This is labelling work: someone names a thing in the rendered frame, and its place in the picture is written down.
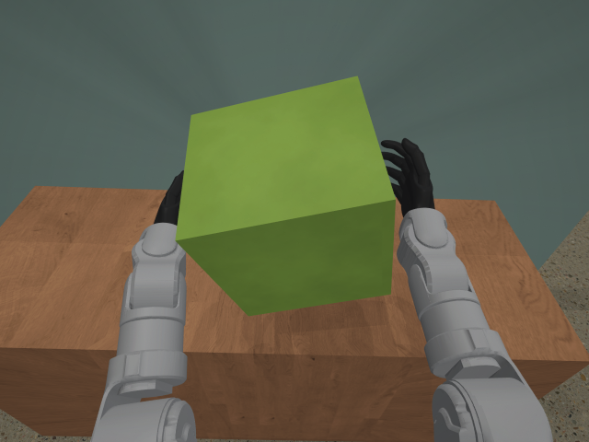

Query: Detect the left robot upper arm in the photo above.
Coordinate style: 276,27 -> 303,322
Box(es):
92,397 -> 197,442

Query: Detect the right robot upper arm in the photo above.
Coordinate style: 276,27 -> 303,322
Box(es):
432,378 -> 552,442

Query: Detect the robot right hand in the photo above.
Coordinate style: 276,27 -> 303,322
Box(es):
381,138 -> 435,217

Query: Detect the right robot forearm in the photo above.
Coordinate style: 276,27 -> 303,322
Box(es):
397,208 -> 553,442

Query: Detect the left robot forearm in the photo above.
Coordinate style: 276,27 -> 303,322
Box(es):
90,223 -> 188,442

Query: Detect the robot left hand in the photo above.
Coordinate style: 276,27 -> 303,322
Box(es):
154,170 -> 184,226

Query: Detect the pedestal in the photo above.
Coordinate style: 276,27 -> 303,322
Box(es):
0,186 -> 589,442

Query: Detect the carton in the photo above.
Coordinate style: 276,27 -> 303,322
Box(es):
175,76 -> 396,316

